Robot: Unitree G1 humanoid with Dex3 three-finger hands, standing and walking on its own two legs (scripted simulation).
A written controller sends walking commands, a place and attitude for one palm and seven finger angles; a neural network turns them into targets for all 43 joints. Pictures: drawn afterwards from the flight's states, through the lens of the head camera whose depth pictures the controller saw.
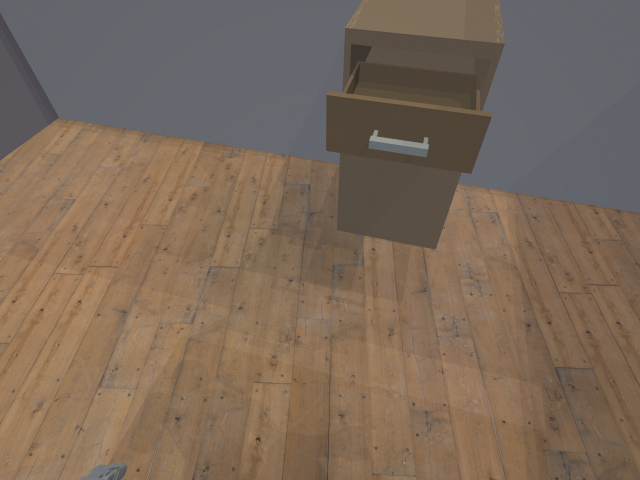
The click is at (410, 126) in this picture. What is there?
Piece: drawer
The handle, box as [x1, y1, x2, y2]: [368, 130, 428, 156]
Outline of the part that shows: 369,140 369,148 426,156 428,147 426,137 424,137 422,143 377,137 377,130 374,130 373,135 370,137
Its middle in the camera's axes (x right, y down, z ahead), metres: +0.19 -0.23 +0.93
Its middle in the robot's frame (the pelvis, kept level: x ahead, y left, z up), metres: +0.86 -0.14 -0.06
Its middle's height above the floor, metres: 0.71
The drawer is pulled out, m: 0.30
